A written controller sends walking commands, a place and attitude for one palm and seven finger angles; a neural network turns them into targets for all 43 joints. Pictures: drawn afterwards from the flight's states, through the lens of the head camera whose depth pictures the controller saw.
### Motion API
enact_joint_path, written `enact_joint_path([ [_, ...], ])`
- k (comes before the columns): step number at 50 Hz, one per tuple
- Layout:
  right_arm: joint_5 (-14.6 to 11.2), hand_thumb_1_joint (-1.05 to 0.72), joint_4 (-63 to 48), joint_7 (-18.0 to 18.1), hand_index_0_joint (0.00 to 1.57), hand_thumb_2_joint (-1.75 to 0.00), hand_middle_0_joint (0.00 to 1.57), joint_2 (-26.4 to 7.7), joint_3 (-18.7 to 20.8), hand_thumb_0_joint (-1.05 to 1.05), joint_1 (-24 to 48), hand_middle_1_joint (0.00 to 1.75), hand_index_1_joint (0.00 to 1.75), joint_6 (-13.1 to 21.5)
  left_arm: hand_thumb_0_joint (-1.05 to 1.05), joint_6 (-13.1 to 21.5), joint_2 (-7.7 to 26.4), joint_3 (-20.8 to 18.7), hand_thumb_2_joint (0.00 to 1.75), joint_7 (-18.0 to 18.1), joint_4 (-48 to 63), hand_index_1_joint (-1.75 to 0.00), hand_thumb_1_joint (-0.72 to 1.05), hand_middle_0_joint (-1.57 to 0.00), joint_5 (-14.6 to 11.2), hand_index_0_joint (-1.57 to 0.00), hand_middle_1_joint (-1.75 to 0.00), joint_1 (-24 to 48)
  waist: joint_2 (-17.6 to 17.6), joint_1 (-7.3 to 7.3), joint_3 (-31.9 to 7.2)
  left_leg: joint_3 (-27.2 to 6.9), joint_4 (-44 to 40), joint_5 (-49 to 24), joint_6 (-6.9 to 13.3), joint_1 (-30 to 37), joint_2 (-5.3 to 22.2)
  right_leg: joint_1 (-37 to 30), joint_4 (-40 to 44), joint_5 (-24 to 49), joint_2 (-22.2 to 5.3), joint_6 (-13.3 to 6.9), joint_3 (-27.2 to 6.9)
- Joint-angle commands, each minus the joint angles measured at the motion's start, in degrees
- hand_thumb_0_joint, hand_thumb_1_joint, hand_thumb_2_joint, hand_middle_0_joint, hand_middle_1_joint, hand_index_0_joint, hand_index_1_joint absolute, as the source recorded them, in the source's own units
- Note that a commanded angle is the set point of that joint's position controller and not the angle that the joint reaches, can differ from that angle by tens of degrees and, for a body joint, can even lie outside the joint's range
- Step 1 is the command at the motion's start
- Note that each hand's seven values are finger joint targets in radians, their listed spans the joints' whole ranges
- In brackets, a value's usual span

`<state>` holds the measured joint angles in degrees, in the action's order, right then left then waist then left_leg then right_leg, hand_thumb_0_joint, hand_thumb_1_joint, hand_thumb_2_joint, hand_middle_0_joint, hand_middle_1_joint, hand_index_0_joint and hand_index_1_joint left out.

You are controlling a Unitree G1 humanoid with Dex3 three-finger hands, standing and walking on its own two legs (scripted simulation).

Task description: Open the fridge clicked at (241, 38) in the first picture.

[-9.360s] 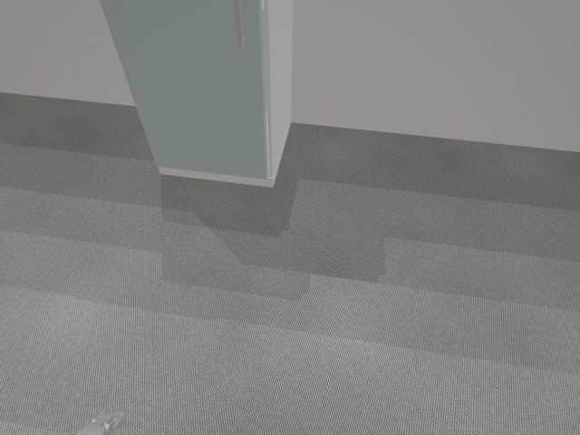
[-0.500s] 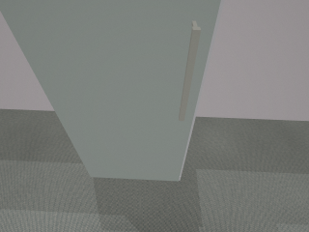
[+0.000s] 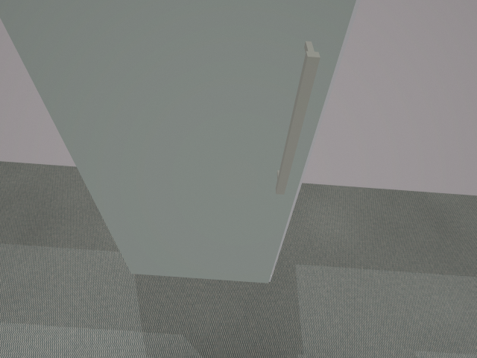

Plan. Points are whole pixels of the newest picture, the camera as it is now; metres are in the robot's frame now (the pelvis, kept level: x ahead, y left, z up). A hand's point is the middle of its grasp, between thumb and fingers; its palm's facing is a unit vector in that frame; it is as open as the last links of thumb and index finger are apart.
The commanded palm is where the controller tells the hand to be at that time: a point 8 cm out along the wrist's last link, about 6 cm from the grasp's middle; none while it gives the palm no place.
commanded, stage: look again from close up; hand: right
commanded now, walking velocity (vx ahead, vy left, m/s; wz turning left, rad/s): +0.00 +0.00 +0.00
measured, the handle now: (292, 130) +0.51 -0.07 +0.13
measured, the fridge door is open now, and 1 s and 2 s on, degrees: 0 0 0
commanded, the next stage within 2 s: raise the hand to about handle height in 1.56 s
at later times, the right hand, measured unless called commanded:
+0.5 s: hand out of the picture -0.02 -0.14 -0.17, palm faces +0.04 +0.98 -0.19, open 7.4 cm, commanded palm none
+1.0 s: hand out of the picture -0.01 -0.15 -0.17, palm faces +0.05 +0.98 -0.20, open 7.4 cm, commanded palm none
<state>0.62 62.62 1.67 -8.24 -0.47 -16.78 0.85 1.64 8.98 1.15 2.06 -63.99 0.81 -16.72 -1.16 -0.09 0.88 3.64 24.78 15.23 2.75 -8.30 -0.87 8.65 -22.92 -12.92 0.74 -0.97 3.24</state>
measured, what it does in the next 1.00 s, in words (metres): stands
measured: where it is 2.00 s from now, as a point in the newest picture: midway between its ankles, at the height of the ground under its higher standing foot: outside the picture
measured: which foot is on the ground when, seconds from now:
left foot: down 0.00-1.00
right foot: down 0.00-1.00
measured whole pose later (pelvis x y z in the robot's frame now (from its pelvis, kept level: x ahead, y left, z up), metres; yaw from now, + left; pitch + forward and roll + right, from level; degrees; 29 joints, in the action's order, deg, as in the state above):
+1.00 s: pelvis +0.00 +0.03 +0.00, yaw -1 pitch -1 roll -1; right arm 0.6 62.7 1.7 -8.8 -0.3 -17.5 1.3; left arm 1.4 8.8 1.1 2.1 -64.9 0.9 -17.0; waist -0.2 -0.5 1.2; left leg 5.0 22.1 13.9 4.9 -7.3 -3.2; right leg 8.9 -22.6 -12.3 -1.5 1.3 1.8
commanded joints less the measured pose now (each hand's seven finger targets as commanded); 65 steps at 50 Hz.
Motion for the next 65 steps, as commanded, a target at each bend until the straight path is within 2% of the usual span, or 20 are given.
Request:
enact_joint_path([
  [1,-0.11,-0.9,-1.58,0.37,0.2,-0.9,0.2,-5.49,0.77,0.0,-3.71,0.3,0.3,0.91,0.0,0.46,4.86,-0.79,0.9,0.23,1.3,-0.3,0.9,-0.2,-0.13,-0.2,-0.3,-3.08,1.83,-0.07,3.43,-7.51,-5.57,-9.32,0.39,-1.37,7.32,2.34,4.37,7.83,-6.58,-0.63,-5.75],
  [13,-0.06,-0.9,-1.37,0.51,0.2,-0.9,0.2,-5.77,0.71,0.0,-4.58,0.3,0.3,1.23,0.0,0.27,4.6,-0.85,0.9,0.17,0.92,-0.3,0.9,-0.2,-0.19,-0.2,-0.3,-2.98,2.01,-0.01,3.08,-8.11,-7.29,-9.03,0.48,-1.17,7.5,2.02,3.87,6.73,-6.3,-0.18,-4.98],
  [14,-0.13,-0.9,-1.36,0.5,0.2,-0.9,0.2,-5.64,0.7,0.0,-4.8,0.3,0.3,1.24,0.0,0.29,4.65,-0.82,0.9,0.19,0.87,-0.3,0.9,-0.2,-0.16,-0.2,-0.3,-2.82,1.19,-0.12,2.75,-8.31,-7.4,-9.01,0.47,-1.11,7.62,1.78,3.86,6.73,-6.24,-0.19,-4.94],
  [18,-0.03,-0.9,-1.28,0.61,0.2,-0.9,0.2,-5.93,0.79,0.0,-5.04,0.3,0.3,1.37,0.0,0.21,4.49,-0.89,0.9,0.19,0.74,-0.3,0.9,-0.2,-0.2,-0.2,-0.3,-2.95,2.61,-0.12,3.11,-8.37,-7.79,-10.48,0.18,-0.77,7.82,2.22,3.31,6.4,-6.04,0.03,-4.44],
  [26,-0.13,-0.9,-1.53,0.59,0.2,-0.9,0.2,-6.06,0.97,0.0,-4.97,0.3,0.3,1.24,0.0,0.01,4.23,-0.9,0.9,0.21,0.56,-0.3,0.9,-0.2,-0.06,-0.2,-0.3,-3.56,1.66,-0.21,4.61,-8.92,-9.43,-5.45,0.04,-1.83,7.69,3.27,3.27,4.52,-5.76,0.22,-4.37],
  [27,-0.01,-0.9,-1.62,0.67,0.2,-0.9,0.2,-6.11,0.99,0.0,-4.97,0.3,0.3,1.24,0.0,-0.03,3.97,-0.88,0.9,0.19,0.44,-0.3,0.9,-0.2,-0.08,-0.2,-0.3,-3.73,2.43,-0.19,5.06,-8.78,-9.49,-5.87,-0.09,-1.85,7.56,3.59,3.08,4.71,-5.77,0.23,-4.34],
  [28,-0.08,-0.9,-1.58,0.61,0.2,-0.9,0.2,-6.23,1.03,0.0,-5.06,0.3,0.3,1.24,0.0,0.01,4.14,-0.86,0.9,0.19,0.5,-0.3,0.9,-0.2,-0.05,-0.2,-0.3,-3.79,1.53,-0.3,4.62,-8.92,-9.46,-6.11,-0.23,-1.53,7.7,3.51,3.0,4.86,-5.64,0.24,-4.21],
  [31,-0.11,-0.9,-1.63,0.55,0.2,-0.9,0.2,-6.4,1.18,0.0,-4.81,0.3,0.3,1.25,0.0,0.06,4.24,-0.94,0.9,0.2,0.58,-0.3,0.9,-0.2,-0.01,-0.2,-0.3,-4.06,2.19,-0.26,4.18,-8.92,-9.69,-5.2,-0.25,-1.27,7.7,3.64,3.03,4.47,-5.63,0.25,-4.22],
  [36,-0.14,-0.9,-1.8,0.55,0.2,-0.9,0.2,-6.61,1.27,0.0,-4.79,0.3,0.3,1.36,0.0,0.21,4.53,-0.92,0.9,0.25,0.55,-0.3,0.9,-0.2,0.0,-0.2,-0.3,-4.16,2.17,-0.32,3.43,-8.76,-9.19,-7.6,-0.36,-0.53,7.72,3.46,2.93,5.55,-5.78,0.24,-4.3],
  [38,-0.07,-0.9,-1.77,0.6,0.2,-0.9,0.2,-6.72,1.34,0.0,-4.74,0.3,0.3,1.45,0.0,0.34,4.63,-0.97,0.9,0.32,0.59,-0.3,0.9,-0.2,-0.06,-0.2,-0.3,-4.28,1.52,-0.35,2.53,-8.34,-8.4,-10.8,-0.44,0.4,7.65,3.14,2.8,6.84,-6.07,0.22,-4.33],
  [41,-0.13,-0.9,-1.72,0.54,0.2,-0.9,0.2,-6.74,1.31,0.0,-4.72,0.3,0.3,1.4,0.0,0.43,4.83,-0.96,0.9,0.34,0.61,-0.3,0.9,-0.2,-0.06,-0.2,-0.3,-4.1,1.33,-0.46,2.74,-8.07,-8.25,-10.07,-0.15,0.32,7.66,3.23,3.2,6.68,-6.17,0.18,-4.59],
  [42,0.0,-0.9,-1.71,0.62,0.2,-0.9,0.2,-6.79,1.35,0.0,-4.63,0.3,0.3,1.41,0.0,0.37,4.58,-0.98,0.9,0.35,0.56,-0.3,0.9,-0.2,-0.1,-0.2,-0.3,-4.07,2.21,-0.5,3.1,-7.97,-8.27,-10.93,-0.43,0.47,7.49,3.41,2.83,6.92,-6.12,0.19,-4.5],
  [51,-0.07,-0.9,-1.69,0.49,0.2,-0.9,0.2,-7.3,1.37,0.0,-4.22,0.3,0.3,1.38,0.0,0.41,5.4,-0.99,0.9,0.34,0.69,-0.3,0.9,-0.2,-0.04,-0.2,-0.3,-3.41,1.29,-0.49,3.41,-8.0,-8.26,-9.88,-0.22,-0.15,7.56,2.94,3.36,6.84,-6.33,0.11,-4.79],
  [53,0.02,-0.9,-1.72,0.58,0.2,-0.9,0.2,-7.49,1.41,0.0,-4.11,0.3,0.3,1.45,0.0,0.36,5.58,-1.06,0.9,0.36,0.77,-0.3,0.9,-0.2,-0.08,-0.2,-0.3,-3.39,2.15,-0.39,3.1,-8.03,-8.12,-11.79,-0.52,0.29,7.58,2.85,3.02,7.34,-6.34,0.08,-4.75],
  [55,-0.05,-0.9,-1.65,0.5,0.2,-0.9,0.2,-7.61,1.36,0.0,-3.92,0.3,0.3,1.43,0.0,0.4,5.74,-1.01,0.9,0.34,0.72,-0.3,0.9,-0.2,-0.05,-0.2,-0.3,-3.0,1.19,-0.45,3.07,-8.13,-8.05,-10.74,-0.19,-0.06,7.5,2.55,3.35,7.2,-6.43,0.09,-4.94],
  [65,0.0,-0.9,-1.54,0.35,0.2,-0.9,0.2,-7.72,1.27,0.0,-3.52,0.3,0.3,1.37,0.0,0.38,6.19,-1.03,0.9,0.22,0.8,-0.3,0.9,-0.2,0.02,-0.2,-0.3,-2.07,1.07,-0.55,3.62,-8.1,-8.53,-7.53,0.08,-0.96,7.36,2.44,3.93,6.52,-6.54,-0.05,-5.28],
])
